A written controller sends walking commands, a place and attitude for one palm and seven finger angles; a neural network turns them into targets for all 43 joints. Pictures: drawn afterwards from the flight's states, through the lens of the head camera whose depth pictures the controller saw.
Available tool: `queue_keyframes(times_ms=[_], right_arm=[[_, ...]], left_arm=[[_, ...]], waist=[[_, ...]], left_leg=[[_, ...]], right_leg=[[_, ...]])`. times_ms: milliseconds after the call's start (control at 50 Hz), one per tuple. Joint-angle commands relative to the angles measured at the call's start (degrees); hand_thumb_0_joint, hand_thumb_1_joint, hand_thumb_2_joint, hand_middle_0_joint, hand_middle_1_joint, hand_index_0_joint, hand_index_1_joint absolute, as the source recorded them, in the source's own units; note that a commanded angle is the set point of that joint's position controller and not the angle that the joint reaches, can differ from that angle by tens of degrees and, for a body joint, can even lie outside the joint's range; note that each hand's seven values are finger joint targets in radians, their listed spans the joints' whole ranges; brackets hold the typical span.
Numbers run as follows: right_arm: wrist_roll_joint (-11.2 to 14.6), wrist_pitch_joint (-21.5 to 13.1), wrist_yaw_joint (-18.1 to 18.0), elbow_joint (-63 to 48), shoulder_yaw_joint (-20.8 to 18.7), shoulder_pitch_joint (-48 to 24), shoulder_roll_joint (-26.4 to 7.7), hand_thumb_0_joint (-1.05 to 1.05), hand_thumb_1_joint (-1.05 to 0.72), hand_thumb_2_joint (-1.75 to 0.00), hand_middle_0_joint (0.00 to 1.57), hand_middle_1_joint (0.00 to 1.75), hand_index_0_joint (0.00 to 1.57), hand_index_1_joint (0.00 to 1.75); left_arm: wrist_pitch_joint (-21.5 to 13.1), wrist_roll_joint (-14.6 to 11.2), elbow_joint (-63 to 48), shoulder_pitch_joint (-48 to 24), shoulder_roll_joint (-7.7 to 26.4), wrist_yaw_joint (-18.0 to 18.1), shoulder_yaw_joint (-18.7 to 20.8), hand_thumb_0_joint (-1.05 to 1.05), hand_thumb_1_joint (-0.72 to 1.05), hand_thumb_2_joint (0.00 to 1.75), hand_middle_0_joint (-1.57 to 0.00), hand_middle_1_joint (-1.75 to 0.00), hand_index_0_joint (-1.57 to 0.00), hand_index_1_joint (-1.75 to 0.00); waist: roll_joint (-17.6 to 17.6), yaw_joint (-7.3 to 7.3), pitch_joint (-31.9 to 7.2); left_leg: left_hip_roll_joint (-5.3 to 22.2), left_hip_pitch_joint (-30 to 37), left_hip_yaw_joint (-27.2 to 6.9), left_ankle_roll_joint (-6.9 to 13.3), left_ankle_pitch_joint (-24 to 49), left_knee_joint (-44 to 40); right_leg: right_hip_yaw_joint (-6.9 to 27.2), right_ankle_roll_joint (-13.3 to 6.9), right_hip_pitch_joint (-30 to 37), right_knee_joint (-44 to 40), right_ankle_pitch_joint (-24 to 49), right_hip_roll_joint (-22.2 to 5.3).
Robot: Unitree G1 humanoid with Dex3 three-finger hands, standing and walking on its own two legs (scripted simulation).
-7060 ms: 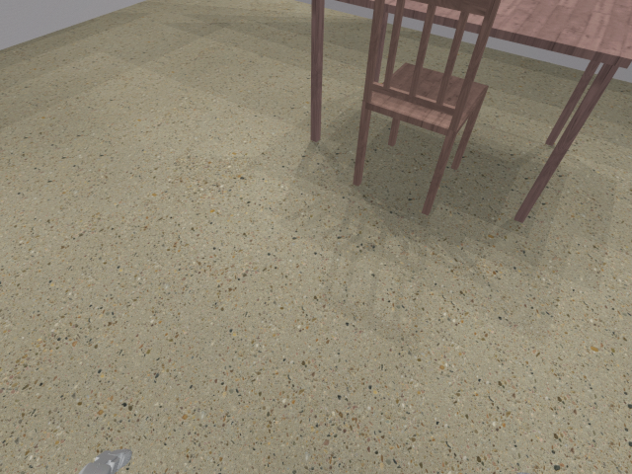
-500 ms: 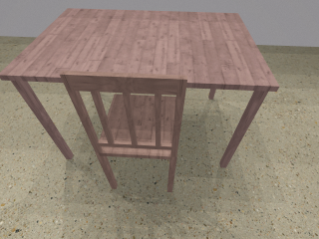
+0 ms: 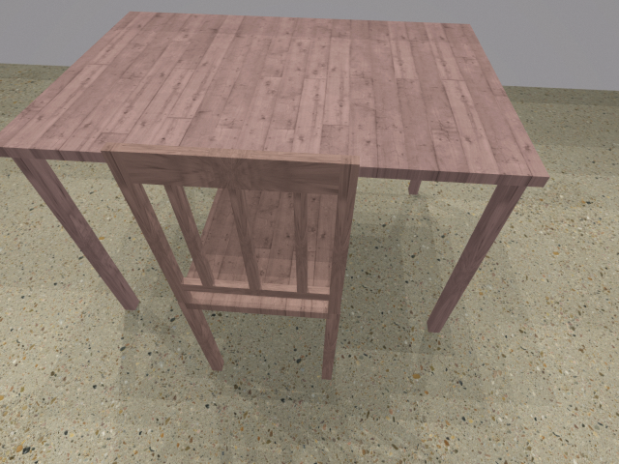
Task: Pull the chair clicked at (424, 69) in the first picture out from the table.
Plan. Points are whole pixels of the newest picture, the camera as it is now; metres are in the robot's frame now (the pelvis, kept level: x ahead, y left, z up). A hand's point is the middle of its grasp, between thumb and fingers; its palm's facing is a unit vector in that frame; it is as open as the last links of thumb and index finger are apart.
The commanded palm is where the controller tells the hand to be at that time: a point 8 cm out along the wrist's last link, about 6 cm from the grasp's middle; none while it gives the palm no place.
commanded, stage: come to a stop and stand still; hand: left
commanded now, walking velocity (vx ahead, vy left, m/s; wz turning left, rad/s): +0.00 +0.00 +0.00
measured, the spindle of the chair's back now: (247, 243) +0.51 +0.16 -0.09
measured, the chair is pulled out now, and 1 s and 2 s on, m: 0.00 0.00 0.00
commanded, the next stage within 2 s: look again from close up in 0.24 s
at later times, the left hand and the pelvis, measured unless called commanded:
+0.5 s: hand out of the picture -0.01 +0.19 -0.18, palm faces +0.04 -0.97 -0.24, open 7.4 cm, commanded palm none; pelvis +0.00 +0.02 -0.01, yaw +0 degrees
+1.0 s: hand out of the picture -0.04 +0.26 -0.19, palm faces +0.00 -0.99 -0.17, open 7.4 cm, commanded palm none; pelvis -0.05 +0.09 -0.01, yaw -1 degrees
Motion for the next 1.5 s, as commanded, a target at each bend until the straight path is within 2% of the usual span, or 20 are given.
queue_keyframes(times_ms=[0,180,300,320,340,360,420,460,480,520,580,620,640,700,720,800,940,1100,1340,1480], right_arm=[[-0.22,-0.23,-0.24,-1.06,-0.26,3.8,-3.63,0.0,-0.9,-0.9,0.2,0.3,0.2,0.3],[-0.19,-0.01,-0.4,-1.02,-0.18,3.44,-3.96,0.0,-0.9,-0.9,0.2,0.3,0.2,0.3],[-0.24,-0.16,-0.38,-0.93,-0.16,3.5,-4.26,0.0,-0.9,-0.9,0.2,0.3,0.2,0.3],[-0.71,-0.57,0.91,-8.78,-1.13,-0.38,-10.14,0.0,-0.9,-0.9,0.2,0.3,0.2,0.3],[-0.75,-1.61,0.99,-9.48,-2.99,0.19,-8.21,0.0,-0.9,-0.9,0.2,0.3,0.2,0.3],[-0.98,-1.77,0.78,-8.9,-3.07,-0.09,-6.99,0.0,-0.9,-0.9,0.2,0.3,0.2,0.3],[-0.82,-1.29,0.82,-11.25,-2.36,0.83,-4.45,0.0,-0.9,-0.9,0.2,0.3,0.2,0.3],[-0.72,-0.73,0.67,-12.6,-3.17,-1.24,-5.45,0.0,-0.9,-0.9,0.2,0.3,0.2,0.3],[-0.71,-0.51,0.61,-13.08,-3.24,-1.78,-5.66,0.0,-0.9,-0.9,0.2,0.3,0.2,0.3],[-0.87,-0.15,0.83,-13.08,-2.89,-0.17,-5.05,0.0,-0.9,-0.9,0.2,0.3,0.2,0.3],[-0.95,-0.58,0.58,-11.97,-3.69,2.48,-8.55,0.0,-0.9,-0.9,0.2,0.3,0.2,0.3],[-1.02,-0.81,0.54,-11.94,-3.3,2.22,-9.64,0.0,-0.9,-0.9,0.2,0.3,0.2,0.3],[-0.96,-0.68,0.56,-12.39,-3.34,0.41,-9.92,0.0,-0.9,-0.9,0.2,0.3,0.2,0.3],[-1.06,-0.73,0.86,-13.68,-3.18,-2.29,-9.48,0.0,-0.9,-0.9,0.2,0.3,0.2,0.3],[-1.07,-0.85,1.09,-13.72,-2.81,-2.31,-9.1,0.0,-0.9,-0.9,0.2,0.3,0.2,0.3],[-0.99,-0.74,1.52,-13.53,-2.94,-2.29,-9.41,0.0,-0.9,-0.9,0.2,0.3,0.2,0.3],[-0.86,-0.47,1.89,-12.38,-3.01,-1.3,-9.41,0.0,-0.9,-0.9,0.2,0.3,0.2,0.3],[-0.64,0.22,1.88,-9.79,-3.15,-0.58,-9.67,0.0,-0.9,-0.9,0.2,0.3,0.2,0.3],[-0.46,1.44,1.83,-6.37,-3.39,0.32,-8.42,0.0,-0.9,-0.9,0.2,0.3,0.2,0.3],[-0.37,1.21,1.81,-4.68,-2.84,3.42,-5.19,0.0,-0.9,-0.9,0.2,0.3,0.2,0.3]], left_arm=[[-0.42,-0.11,-0.22,6.85,5.95,0.59,0.85,0.0,0.9,0.9,-0.2,-0.3,-0.2,-0.3],[-0.12,-0.15,-0.26,6.93,6.4,0.62,0.95,0.0,0.9,0.9,-0.2,-0.3,-0.2,-0.3],[-0.07,-0.21,-0.44,6.35,6.63,0.47,0.96,0.0,0.9,0.9,-0.2,-0.3,-0.2,-0.3],[-1.88,0.61,-6.56,4.76,17.36,1.07,0.22,0.0,0.9,0.9,-0.2,-0.3,-0.2,-0.3],[-1.97,0.84,-7.11,5.34,14.39,1.38,1.87,0.0,0.9,0.9,-0.2,-0.3,-0.2,-0.3],[-2.16,1.08,-6.74,5.33,12.74,1.37,2.07,0.0,0.9,0.9,-0.2,-0.3,-0.2,-0.3],[-2.28,0.78,-7.93,8.3,11.04,1.5,2.06,0.0,0.9,0.9,-0.2,-0.3,-0.2,-0.3],[-1.5,1.04,-9.47,8.15,10.78,1.46,2.74,0.0,0.9,0.9,-0.2,-0.3,-0.2,-0.3],[-1.07,1.24,-10.49,7.4,10.83,1.44,2.87,0.0,0.9,0.9,-0.2,-0.3,-0.2,-0.3],[-0.52,1.33,-12.12,5.03,10.61,1.3,2.64,0.0,0.9,0.9,-0.2,-0.3,-0.2,-0.3],[-0.1,0.88,-13.85,4.75,10.0,1.08,2.54,0.0,0.9,0.9,-0.2,-0.3,-0.2,-0.3],[0.18,0.92,-13.15,5.84,8.98,0.95,1.92,0.0,0.9,0.9,-0.2,-0.3,-0.2,-0.3],[0.42,0.79,-12.95,6.17,9.02,0.78,1.92,0.0,0.9,0.9,-0.2,-0.3,-0.2,-0.3],[0.68,0.98,-12.48,5.63,9.17,0.33,1.82,0.0,0.9,0.9,-0.2,-0.3,-0.2,-0.3],[0.56,1.05,-12.44,5.72,9.34,0.23,1.49,0.0,0.9,0.9,-0.2,-0.3,-0.2,-0.3],[0.63,0.94,-12.2,3.51,9.63,-0.23,1.51,0.0,0.9,0.9,-0.2,-0.3,-0.2,-0.3],[0.77,1.22,-10.31,5.4,8.88,-0.52,1.06,0.0,0.9,0.9,-0.2,-0.3,-0.2,-0.3],[1.15,1.37,-6.08,9.92,7.64,-0.48,0.98,0.0,0.9,0.9,-0.2,-0.3,-0.2,-0.3],[1.22,1.56,-1.07,16.77,5.27,-0.26,1.11,0.0,0.9,0.9,-0.2,-0.3,-0.2,-0.3],[0.04,1.04,-1.32,13.04,5.09,-0.27,0.84,0.0,0.9,0.9,-0.2,-0.3,-0.2,-0.3]], waist=[[-1.58,0.06,1.01],[-2.03,0.18,2.41],[-0.62,0.14,1.89],[4.95,-0.79,7.13],[1.84,0.23,4.74],[1.62,-0.19,1.18],[-9.51,0.76,-6.74],[-10.86,1.18,-4.4],[-8.96,1.0,-2.78],[-6.42,-0.76,-1.05],[0.56,-0.79,-2.39],[7.03,0.23,-3.1],[6.28,0.95,-1.7],[5.08,1.33,0.05],[4.67,1.5,-1.13],[3.18,0.58,-0.08],[1.81,0.9,0.73],[4.07,1.25,1.12],[0.03,1.84,2.95],[-2.78,-0.95,3.22]], left_leg=[[4.57,4.54,-3.81,1.91,13.08,-0.09],[4.49,4.48,-3.56,1.97,13.13,0.18],[4.87,5.53,-4.16,2.13,14.28,-0.75],[0.97,3.01,-6.12,2.72,13.79,4.38],[2.77,-2.44,-3.21,2.62,9.87,8.74],[1.76,-3.71,-2.66,2.87,9.12,10.05],[-0.81,-10.0,-1.45,2.54,-2.66,13.48],[-0.89,-12.63,-2.22,2.84,-6.12,16.18],[-0.57,-12.69,-2.36,2.94,-6.22,15.61],[-0.59,-7.95,-1.8,3.33,-0.5,11.31],[5.44,2.76,-7.5,5.97,26.28,9.41],[8.8,3.76,-12.23,8.75,32.88,6.51],[9.57,0.78,-13.14,9.05,28.35,4.59],[7.33,-3.29,-12.6,7.64,13.56,1.25],[6.71,-2.59,-12.0,7.25,13.13,1.3],[5.99,-3.33,-12.76,6.13,-1.65,-3.43],[6.69,-5.27,-14.61,5.77,-13.96,-10.24],[7.39,-5.71,-15.32,4.64,-20.18,-15.25],[4.95,-7.45,-11.18,2.16,-21.16,-14.8],[2.54,1.34,-8.77,2.02,-11.32,-6.09]], right_leg=[[6.48,4.68,-4.68,-3.05,31.95,-10.17],[6.2,5.2,-4.35,-3.05,33.13,-10.12],[6.09,4.28,-4.43,-3.38,28.34,-9.83],[7.7,5.89,-11.44,-0.93,35.23,-9.65],[8.76,6.38,-9.97,1.51,36.27,-11.35],[9.24,5.36,-5.7,3.49,46.37,-12.25],[9.57,4.04,5.64,7.97,65.76,-14.17],[9.4,2.63,3.98,8.26,63.26,-14.47],[9.52,1.32,2.19,8.34,59.56,-14.38],[8.16,0.89,-3.14,9.41,51.85,-12.61],[4.32,2.88,-12.66,11.2,28.74,-6.79],[3.06,3.4,-12.75,11.83,10.89,-4.54],[2.99,3.29,-12.34,10.82,4.0,-4.29],[3.91,2.64,-11.54,7.98,3.74,-4.93],[4.17,2.6,-10.14,6.82,4.75,-5.22],[4.08,2.91,-11.84,5.77,2.08,-5.76],[3.2,3.33,-11.22,5.06,0.35,-5.96],[2.29,3.4,-11.63,6.59,-1.8,-5.64],[3.64,2.63,-12.14,2.93,-3.61,-4.89],[10.09,1.76,-23.83,-2.95,-9.96,-8.09]])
